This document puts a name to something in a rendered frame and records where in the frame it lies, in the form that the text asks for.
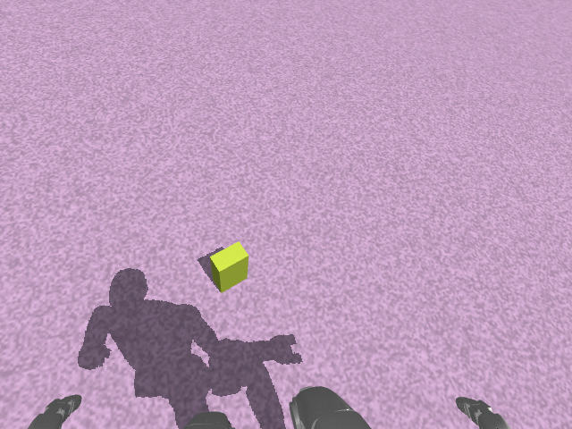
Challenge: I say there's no right robot hand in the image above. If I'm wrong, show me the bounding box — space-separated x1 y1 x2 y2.
456 397 511 429

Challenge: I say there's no carton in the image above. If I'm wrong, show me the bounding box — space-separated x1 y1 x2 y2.
210 241 248 293

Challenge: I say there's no left robot hand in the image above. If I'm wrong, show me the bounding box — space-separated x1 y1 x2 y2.
28 395 81 429

